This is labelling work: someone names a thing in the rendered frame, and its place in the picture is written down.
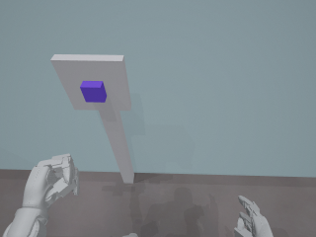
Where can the button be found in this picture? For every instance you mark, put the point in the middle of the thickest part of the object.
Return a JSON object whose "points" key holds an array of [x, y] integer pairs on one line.
{"points": [[93, 91]]}

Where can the robot right hand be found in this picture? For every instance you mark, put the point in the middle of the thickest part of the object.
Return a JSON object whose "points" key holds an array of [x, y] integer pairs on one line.
{"points": [[257, 225]]}

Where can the robot left forearm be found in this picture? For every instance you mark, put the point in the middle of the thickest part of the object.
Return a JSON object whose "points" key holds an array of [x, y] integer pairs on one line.
{"points": [[29, 221]]}

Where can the robot left hand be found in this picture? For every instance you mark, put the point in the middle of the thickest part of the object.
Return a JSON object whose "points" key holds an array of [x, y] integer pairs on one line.
{"points": [[44, 187]]}

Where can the panel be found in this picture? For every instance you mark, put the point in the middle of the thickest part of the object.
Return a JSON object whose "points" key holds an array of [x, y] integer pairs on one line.
{"points": [[73, 69]]}

